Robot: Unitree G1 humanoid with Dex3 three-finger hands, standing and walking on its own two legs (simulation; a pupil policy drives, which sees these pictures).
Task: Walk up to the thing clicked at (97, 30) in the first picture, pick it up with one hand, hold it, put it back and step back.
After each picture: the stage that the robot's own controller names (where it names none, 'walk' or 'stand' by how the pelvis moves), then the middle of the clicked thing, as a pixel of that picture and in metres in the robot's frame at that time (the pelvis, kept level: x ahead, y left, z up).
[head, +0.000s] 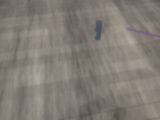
stand; (98, 30) +1.47 -0.14 -0.65
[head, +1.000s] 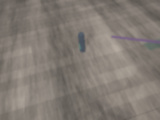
walk; (81, 42) +1.36 +0.18 -0.62
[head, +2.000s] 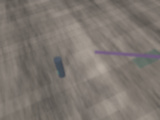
walk; (60, 67) +0.87 +0.32 -0.64
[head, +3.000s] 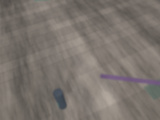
walk; (60, 99) +0.54 +0.26 -0.64
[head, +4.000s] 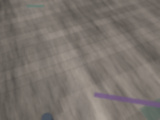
stand; out of the picture +0.37 +0.26 -0.64
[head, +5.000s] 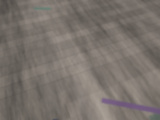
stand; out of the picture +0.34 +0.20 -0.64
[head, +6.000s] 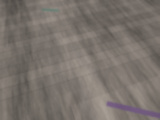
stand; out of the picture +0.34 +0.18 -0.65
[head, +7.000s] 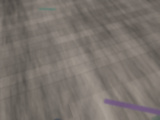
stand; out of the picture +0.35 +0.21 -0.65
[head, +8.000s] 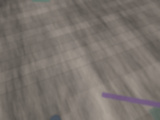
walk; out of the picture +0.34 +0.20 -0.65
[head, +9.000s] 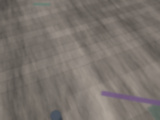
stand; out of the picture +0.38 +0.21 -0.64
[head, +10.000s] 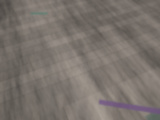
stand; out of the picture +0.35 +0.22 -0.66
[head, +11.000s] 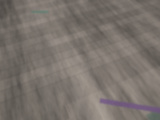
stand; out of the picture +0.35 +0.22 -0.66
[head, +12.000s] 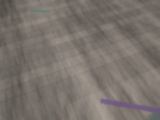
stand; out of the picture +0.35 +0.21 -0.66
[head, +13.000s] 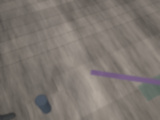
go down; (44, 105) +0.37 +0.23 -0.56
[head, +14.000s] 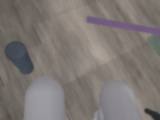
go down; (22, 60) +0.41 +0.28 -0.25
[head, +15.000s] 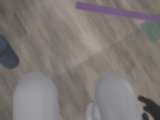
close in; (4, 54) +0.40 +0.29 -0.22
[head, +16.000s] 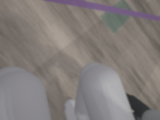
close in; out of the picture +0.38 +0.32 -0.15
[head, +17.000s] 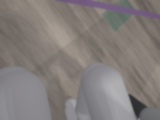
lift; out of the picture +0.37 +0.32 -0.15
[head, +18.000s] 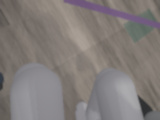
lift; out of the picture +0.28 +0.29 -0.14
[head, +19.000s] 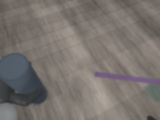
lift; (28, 84) +0.31 +0.19 +0.04
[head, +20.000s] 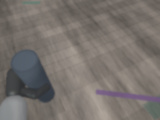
hold; (37, 80) +0.33 +0.17 +0.04
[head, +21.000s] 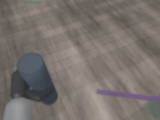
hold; (41, 83) +0.32 +0.16 +0.03
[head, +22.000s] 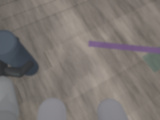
crouch; (19, 58) +0.40 +0.22 -0.04
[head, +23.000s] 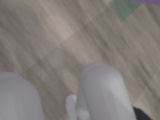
lower; out of the picture +0.39 +0.32 -0.17
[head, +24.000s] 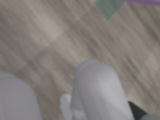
lower; out of the picture +0.41 +0.35 -0.16
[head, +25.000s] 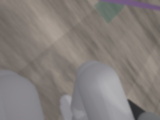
lower; out of the picture +0.39 +0.35 -0.16
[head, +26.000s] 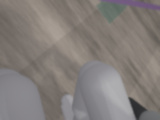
lower; out of the picture +0.38 +0.34 -0.16
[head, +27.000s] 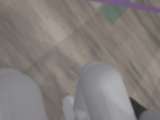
loosen; out of the picture +0.38 +0.34 -0.16
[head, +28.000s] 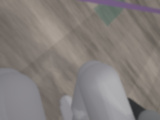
withdraw; out of the picture +0.38 +0.32 -0.16
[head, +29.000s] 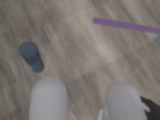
walk; (33, 59) +0.43 +0.26 -0.27
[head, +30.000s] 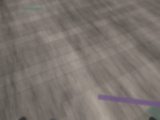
stand; out of the picture +0.35 +0.20 -0.59
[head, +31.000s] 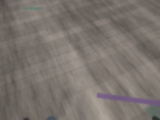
stand; out of the picture +0.37 +0.22 -0.60
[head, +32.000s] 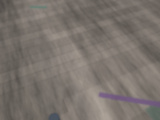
stand; out of the picture +0.38 +0.21 -0.62
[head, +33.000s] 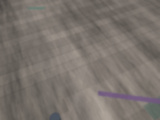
walk; out of the picture +0.39 +0.21 -0.65
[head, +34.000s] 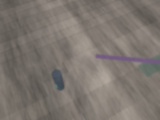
walk; (58, 80) +0.59 +0.23 -0.63
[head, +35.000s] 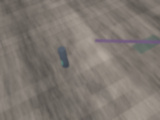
walk; (63, 57) +0.91 +0.28 -0.64
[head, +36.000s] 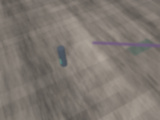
stand; (62, 56) +1.02 +0.25 -0.65
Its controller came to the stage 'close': yes
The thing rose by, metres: 0.67
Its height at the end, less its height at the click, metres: +0.00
